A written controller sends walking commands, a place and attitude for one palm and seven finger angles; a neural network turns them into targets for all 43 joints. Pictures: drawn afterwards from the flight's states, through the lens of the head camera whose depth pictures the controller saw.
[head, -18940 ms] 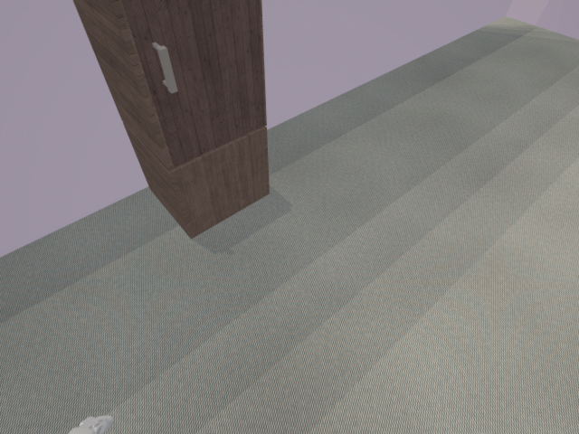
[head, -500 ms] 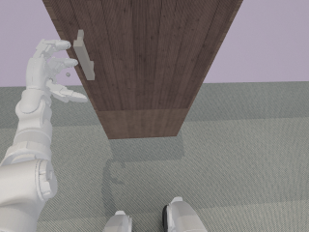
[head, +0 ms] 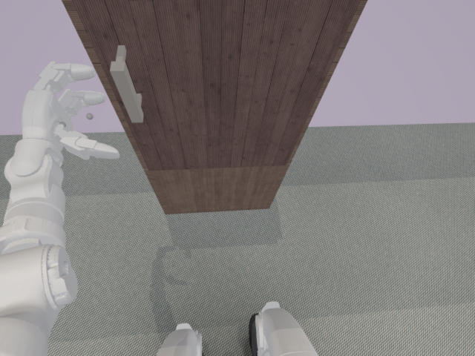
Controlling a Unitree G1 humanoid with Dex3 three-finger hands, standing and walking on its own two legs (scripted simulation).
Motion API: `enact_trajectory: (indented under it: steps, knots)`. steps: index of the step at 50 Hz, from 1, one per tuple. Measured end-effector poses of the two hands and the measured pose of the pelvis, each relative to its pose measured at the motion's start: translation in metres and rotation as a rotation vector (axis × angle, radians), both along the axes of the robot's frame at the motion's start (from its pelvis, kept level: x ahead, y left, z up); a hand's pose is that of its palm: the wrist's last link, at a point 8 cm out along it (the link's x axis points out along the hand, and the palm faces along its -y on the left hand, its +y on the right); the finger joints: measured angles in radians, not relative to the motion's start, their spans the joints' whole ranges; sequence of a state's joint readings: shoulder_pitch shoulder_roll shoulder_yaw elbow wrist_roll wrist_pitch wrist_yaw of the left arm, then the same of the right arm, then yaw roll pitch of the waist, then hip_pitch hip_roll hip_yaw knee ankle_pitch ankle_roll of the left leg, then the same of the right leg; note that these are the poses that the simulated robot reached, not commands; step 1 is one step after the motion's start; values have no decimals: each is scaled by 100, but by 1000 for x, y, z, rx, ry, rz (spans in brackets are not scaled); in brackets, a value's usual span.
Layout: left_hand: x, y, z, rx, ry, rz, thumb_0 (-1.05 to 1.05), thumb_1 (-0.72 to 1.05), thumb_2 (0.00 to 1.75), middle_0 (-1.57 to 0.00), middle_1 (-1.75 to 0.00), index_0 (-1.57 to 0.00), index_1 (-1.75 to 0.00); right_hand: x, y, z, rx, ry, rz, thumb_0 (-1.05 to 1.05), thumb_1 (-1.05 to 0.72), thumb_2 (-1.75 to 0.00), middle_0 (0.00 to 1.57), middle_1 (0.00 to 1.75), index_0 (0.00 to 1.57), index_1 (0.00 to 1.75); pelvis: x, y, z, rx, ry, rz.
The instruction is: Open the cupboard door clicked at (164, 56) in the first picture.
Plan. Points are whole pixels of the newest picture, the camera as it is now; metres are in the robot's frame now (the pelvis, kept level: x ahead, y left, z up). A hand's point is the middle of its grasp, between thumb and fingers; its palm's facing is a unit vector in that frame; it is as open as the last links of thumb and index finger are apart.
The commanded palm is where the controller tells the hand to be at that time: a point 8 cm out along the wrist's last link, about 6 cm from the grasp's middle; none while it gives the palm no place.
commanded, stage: move the hooked fingers beside the handle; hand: left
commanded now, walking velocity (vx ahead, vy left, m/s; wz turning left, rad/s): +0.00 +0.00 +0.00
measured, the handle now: (129, 86) +0.55 +0.15 +0.07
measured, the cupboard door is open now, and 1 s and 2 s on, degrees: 0 0 0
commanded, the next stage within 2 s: slide the fingers in behind the handle in 0.70 s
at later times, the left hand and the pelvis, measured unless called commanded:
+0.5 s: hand (91, 114) +0.49 +0.21 +0.06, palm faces -0.01 -1.00 -0.03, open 14.0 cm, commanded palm +0.47 +0.25 +0.07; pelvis +0.00 +0.00 +0.00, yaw +0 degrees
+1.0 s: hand (96, 115) +0.49 +0.20 +0.06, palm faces -0.03 -1.00 -0.02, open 14.0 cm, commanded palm +0.47 +0.24 +0.07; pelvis +0.01 +0.00 +0.00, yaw +0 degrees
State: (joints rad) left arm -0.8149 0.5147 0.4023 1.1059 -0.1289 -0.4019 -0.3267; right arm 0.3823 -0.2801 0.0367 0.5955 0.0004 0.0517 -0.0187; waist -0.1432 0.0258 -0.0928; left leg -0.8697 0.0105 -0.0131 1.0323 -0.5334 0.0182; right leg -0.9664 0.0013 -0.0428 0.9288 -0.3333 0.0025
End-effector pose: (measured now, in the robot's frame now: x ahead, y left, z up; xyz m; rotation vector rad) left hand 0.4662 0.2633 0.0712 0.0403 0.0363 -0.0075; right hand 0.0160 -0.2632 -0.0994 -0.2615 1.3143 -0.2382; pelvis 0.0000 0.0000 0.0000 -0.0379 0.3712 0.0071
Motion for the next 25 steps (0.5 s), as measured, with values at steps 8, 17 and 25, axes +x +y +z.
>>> enact_trajectory:
  steps: [8,17,25]
  knots:
    - [1,-3,-1,-15,-7,-8,-1,-50,30,-30,-120,-30,-120,0,-3,1,-13,-4,1,0,-90,-90,21,30,20,30,-1,0,-1,-1,2,-1]
    - [5,0,-1,-9,-14,-1,-1,-50,30,-30,-120,-30,-120,-2,-2,1,-14,-2,1,0,-90,-90,21,30,20,30,-2,0,-2,-3,10,-2]
    - [6,0,-4,-10,14,-6,-1,-50,30,-30,-120,-30,-120,-2,1,1,-4,8,-4,0,-90,-90,21,30,20,30,1,0,-1,-4,11,-2]
